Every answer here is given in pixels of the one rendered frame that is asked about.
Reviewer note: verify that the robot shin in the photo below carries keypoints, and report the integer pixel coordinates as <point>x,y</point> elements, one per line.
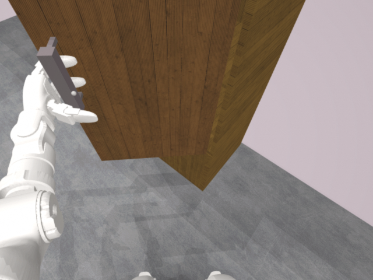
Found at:
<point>214,273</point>
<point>144,273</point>

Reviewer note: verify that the left robot upper arm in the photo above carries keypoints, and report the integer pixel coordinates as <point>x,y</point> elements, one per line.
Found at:
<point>28,223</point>

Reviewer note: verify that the left robot forearm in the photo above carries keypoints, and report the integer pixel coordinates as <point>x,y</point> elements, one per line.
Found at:
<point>32,164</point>

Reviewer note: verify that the cupboard door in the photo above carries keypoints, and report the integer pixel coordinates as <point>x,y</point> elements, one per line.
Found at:
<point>153,68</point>

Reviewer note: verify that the right robot shin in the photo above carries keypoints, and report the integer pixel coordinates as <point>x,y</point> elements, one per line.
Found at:
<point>214,273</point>

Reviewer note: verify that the handle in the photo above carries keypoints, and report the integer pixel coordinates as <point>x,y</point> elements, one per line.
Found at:
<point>55,69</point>

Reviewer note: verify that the robot left hand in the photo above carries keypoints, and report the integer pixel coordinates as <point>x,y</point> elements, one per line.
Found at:
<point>38,94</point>

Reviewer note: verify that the left robot shin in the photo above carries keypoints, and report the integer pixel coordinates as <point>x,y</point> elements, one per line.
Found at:
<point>144,273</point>

